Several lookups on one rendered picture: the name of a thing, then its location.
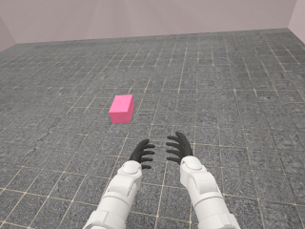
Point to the carton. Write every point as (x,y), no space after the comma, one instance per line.
(122,108)

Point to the robot right hand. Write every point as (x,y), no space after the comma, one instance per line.
(183,147)

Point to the robot left hand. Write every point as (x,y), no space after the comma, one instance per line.
(138,153)

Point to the robot right forearm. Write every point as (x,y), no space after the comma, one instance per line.
(208,203)

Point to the robot left forearm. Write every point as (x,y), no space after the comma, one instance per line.
(116,203)

